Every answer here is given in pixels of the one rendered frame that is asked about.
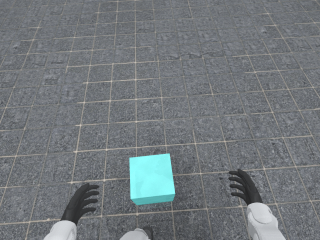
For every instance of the right robot hand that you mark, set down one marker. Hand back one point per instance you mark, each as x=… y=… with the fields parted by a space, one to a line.
x=250 y=192

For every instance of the left robot hand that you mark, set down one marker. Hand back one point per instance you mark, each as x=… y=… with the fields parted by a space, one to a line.
x=74 y=210

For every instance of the left robot shin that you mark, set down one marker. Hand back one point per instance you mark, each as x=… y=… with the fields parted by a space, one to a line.
x=140 y=230

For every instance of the carton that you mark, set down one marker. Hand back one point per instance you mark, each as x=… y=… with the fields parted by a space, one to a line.
x=151 y=179

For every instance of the left robot foot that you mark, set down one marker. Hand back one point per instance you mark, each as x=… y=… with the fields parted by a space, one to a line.
x=149 y=232

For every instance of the robot left forearm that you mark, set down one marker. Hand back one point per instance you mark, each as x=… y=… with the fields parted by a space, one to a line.
x=62 y=230

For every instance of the robot right forearm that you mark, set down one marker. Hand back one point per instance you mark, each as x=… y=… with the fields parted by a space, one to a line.
x=262 y=224

